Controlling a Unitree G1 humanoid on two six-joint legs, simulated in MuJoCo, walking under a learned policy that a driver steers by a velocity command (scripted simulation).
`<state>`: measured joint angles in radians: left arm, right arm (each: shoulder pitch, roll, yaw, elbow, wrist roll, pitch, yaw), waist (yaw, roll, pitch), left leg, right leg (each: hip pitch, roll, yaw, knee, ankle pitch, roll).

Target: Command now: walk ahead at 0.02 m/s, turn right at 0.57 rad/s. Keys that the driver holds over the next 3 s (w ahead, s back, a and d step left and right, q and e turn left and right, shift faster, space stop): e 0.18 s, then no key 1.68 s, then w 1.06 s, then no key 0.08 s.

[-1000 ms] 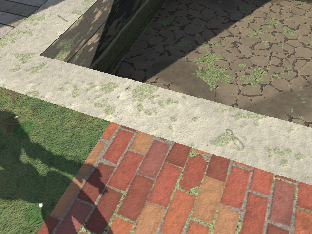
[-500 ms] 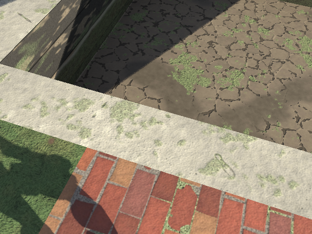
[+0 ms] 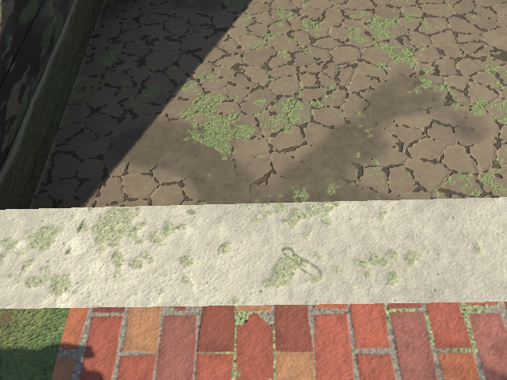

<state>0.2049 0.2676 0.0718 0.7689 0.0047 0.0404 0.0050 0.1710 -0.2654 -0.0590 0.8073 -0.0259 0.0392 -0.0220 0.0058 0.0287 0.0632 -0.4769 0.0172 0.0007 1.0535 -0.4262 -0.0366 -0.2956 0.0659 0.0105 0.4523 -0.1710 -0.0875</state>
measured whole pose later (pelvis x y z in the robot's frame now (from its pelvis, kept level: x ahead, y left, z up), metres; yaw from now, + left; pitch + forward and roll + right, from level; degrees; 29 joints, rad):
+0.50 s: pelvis -0.01 +0.04 +0.00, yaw -12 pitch +0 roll -1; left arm 0.20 0.29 0.07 0.81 0.02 0.06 -0.01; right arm 0.22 -0.23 -0.02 0.78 -0.02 0.01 -0.03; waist 0.00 -0.05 0.04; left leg -0.20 -0.02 0.00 0.41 -0.21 0.04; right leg -0.36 0.10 0.12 0.88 -0.43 0.03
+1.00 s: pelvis -0.03 +0.02 +0.01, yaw -12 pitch -2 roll +0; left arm 0.20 0.22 0.00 1.03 0.01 0.00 0.03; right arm 0.24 -0.23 -0.02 1.04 -0.01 0.01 -0.02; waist -0.02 0.01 0.03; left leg -0.15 0.00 -0.01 0.35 -0.16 -0.01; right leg -0.09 0.06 0.05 0.36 -0.23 -0.04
